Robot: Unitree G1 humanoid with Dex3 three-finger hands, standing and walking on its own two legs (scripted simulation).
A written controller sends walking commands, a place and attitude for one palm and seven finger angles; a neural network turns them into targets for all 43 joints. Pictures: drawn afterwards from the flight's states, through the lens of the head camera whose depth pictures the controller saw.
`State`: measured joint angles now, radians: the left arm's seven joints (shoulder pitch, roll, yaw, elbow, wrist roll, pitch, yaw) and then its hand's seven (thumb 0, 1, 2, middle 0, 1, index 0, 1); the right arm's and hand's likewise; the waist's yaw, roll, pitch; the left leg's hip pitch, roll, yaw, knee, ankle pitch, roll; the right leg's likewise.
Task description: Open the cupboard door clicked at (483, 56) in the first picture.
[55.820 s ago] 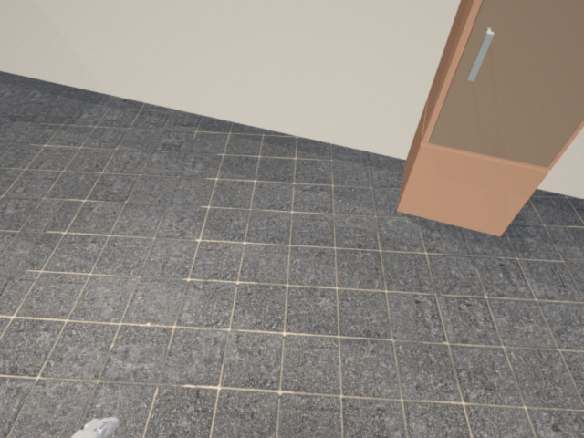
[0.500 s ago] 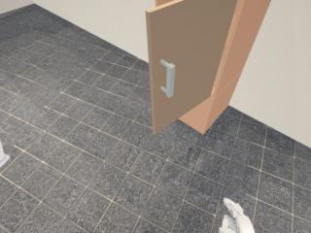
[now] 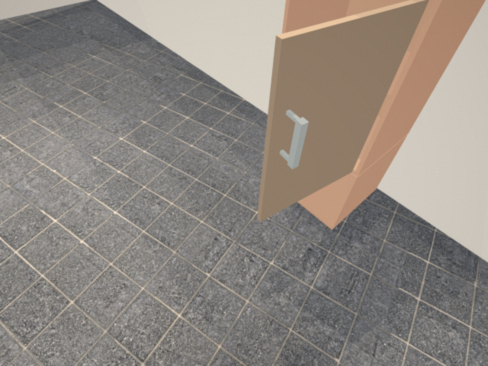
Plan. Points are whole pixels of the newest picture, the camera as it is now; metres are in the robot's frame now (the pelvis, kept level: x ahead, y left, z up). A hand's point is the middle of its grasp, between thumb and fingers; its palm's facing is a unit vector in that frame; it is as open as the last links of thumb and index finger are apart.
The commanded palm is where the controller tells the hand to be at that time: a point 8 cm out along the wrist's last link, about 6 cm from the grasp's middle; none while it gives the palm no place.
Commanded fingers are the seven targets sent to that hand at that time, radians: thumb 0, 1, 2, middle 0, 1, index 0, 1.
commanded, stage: let the arm hang, fingers relaxed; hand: left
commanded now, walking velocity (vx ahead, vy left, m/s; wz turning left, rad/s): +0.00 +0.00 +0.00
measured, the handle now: (291, 140) +0.60 -0.07 +0.01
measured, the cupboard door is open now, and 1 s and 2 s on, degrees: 81 81 81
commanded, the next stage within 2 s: look to check the result in 0.60 s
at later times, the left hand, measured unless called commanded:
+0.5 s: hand out of the picture +0.01 +0.18 -0.17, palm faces +0.00 -0.98 -0.19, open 7.3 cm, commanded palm none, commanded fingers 0.00 0.90 0.90 -0.20 -0.30 -0.20 -0.30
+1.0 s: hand out of the picture +0.00 +0.18 -0.17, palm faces +0.00 -0.99 -0.17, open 7.3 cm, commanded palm none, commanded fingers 0.00 0.90 0.90 -0.20 -0.30 -0.20 -0.30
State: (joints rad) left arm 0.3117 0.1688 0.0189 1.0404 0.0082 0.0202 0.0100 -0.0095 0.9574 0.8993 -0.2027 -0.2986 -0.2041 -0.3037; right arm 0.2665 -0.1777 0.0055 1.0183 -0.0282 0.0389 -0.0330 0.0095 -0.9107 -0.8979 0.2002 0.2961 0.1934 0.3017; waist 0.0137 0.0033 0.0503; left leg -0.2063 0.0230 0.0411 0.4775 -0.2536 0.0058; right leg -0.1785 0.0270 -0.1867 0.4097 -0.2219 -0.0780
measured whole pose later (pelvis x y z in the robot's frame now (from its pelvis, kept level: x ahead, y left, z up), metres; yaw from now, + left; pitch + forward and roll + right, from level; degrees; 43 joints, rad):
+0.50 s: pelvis +0.01 +0.02 +0.00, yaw -2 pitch -2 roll +0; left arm 0.28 0.12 0.01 1.17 0.00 -0.01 0.03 0.01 0.93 0.90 -0.20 -0.30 -0.20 -0.30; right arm 0.33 -0.11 0.03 1.18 -0.02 0.01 -0.04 0.01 -0.91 -0.90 0.20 0.30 0.19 0.30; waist -0.02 0.02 0.03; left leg -0.12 -0.01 0.09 0.37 -0.22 0.03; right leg -0.14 0.00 -0.13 0.38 -0.21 -0.05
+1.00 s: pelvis +0.02 +0.03 +0.00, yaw -3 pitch -1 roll +0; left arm 0.31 0.10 0.00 1.18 0.01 -0.02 0.03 0.00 0.91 0.90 -0.20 -0.30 -0.20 -0.30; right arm 0.29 -0.12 0.02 1.16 -0.02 -0.01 -0.05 0.00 -0.91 -0.90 0.20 0.30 0.19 0.30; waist -0.01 0.02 0.03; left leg -0.11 -0.02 0.10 0.36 -0.23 0.05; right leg -0.14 -0.01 -0.12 0.38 -0.22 -0.03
